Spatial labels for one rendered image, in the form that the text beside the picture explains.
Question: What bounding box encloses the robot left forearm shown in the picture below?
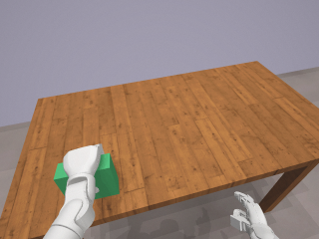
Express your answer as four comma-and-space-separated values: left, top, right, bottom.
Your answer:
43, 173, 96, 239

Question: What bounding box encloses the robot right forearm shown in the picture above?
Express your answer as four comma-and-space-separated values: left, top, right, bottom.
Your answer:
249, 223, 279, 239

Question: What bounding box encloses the table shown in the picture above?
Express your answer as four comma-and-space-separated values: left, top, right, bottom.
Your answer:
0, 61, 319, 239

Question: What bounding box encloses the robot right hand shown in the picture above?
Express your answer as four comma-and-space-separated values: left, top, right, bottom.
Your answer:
230, 191, 268, 236

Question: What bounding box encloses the sponge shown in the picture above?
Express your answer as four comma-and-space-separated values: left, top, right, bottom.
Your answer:
53, 153, 120, 199

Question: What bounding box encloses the robot left hand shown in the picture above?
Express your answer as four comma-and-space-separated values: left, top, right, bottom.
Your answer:
63, 143, 105, 193

